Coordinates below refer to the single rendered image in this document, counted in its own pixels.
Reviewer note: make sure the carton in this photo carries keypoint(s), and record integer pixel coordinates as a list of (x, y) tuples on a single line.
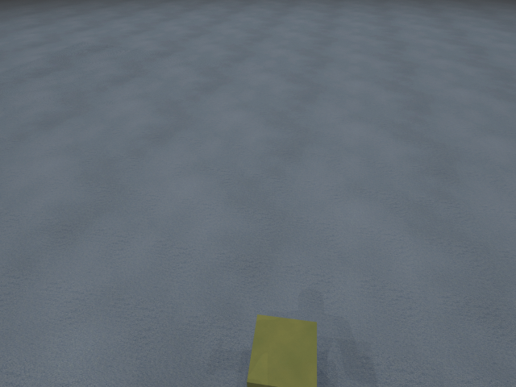
[(284, 353)]

